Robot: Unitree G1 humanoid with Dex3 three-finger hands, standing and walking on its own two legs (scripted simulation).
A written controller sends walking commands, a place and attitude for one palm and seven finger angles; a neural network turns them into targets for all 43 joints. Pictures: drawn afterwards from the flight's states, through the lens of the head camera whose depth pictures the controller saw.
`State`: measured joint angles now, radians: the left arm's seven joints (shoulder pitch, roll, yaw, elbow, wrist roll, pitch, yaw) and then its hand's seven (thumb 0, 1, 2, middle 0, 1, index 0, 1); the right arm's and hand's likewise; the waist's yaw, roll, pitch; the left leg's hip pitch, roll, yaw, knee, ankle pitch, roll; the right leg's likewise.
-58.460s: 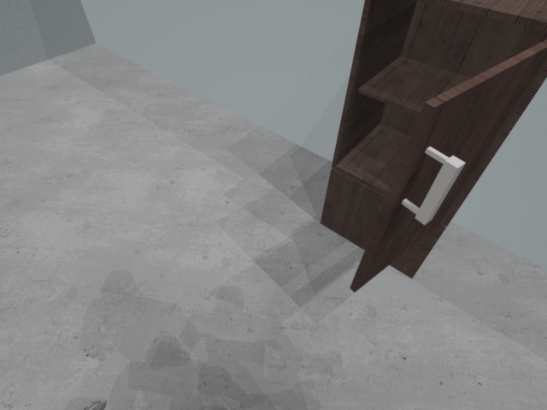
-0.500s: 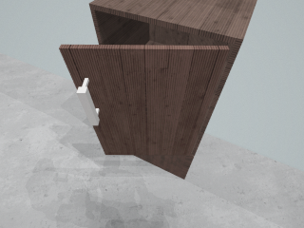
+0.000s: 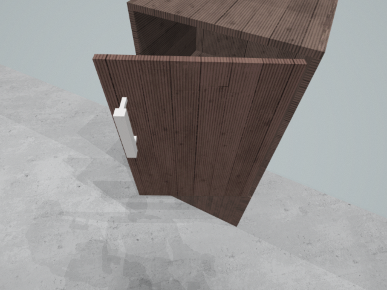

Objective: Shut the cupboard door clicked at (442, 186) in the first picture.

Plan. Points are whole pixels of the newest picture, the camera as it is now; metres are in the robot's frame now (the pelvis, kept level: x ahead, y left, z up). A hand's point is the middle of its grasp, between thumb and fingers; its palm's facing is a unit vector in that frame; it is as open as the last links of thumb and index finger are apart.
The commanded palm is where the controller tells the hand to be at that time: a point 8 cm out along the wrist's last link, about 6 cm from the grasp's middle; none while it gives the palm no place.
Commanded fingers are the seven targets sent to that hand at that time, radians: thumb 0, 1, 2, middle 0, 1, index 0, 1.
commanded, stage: come to a stop and stand still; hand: left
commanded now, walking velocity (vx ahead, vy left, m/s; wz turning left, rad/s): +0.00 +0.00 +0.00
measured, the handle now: (128, 128) +0.45 +0.20 +0.04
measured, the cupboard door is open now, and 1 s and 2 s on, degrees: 26 26 26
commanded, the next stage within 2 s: look again from close up in 0.18 s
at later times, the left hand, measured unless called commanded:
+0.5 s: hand out of the picture -0.01 +0.18 -0.17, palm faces -0.01 -0.98 -0.22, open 7.4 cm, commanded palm none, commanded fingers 0.00 0.90 0.90 -0.20 -0.30 -0.20 -0.30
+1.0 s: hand (104, 289) +0.13 +0.19 -0.08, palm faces +0.23 -0.96 -0.18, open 7.3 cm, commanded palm +0.09 +0.23 -0.06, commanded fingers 0.00 0.90 0.90 -0.31 -0.42 -0.31 -0.42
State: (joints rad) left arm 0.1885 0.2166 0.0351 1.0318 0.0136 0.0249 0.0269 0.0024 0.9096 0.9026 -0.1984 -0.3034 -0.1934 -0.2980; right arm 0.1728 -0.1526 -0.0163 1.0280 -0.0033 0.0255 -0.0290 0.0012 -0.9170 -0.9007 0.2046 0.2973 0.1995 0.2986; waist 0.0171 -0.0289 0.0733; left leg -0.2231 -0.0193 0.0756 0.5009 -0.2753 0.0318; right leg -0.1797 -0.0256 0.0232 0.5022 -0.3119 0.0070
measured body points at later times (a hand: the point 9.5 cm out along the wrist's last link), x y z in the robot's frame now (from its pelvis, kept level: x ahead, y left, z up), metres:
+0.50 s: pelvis -0.02 +0.01 +0.00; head +0.00 -0.01 +0.45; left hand -0.01 +0.23 -0.15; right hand -0.02 -0.22 -0.16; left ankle +0.00 +0.10 -0.74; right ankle -0.03 -0.13 -0.73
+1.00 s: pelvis -0.01 -0.01 -0.01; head +0.00 -0.01 +0.44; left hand +0.11 +0.24 -0.07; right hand +0.07 -0.25 -0.13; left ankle +0.00 +0.10 -0.74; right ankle -0.03 -0.12 -0.73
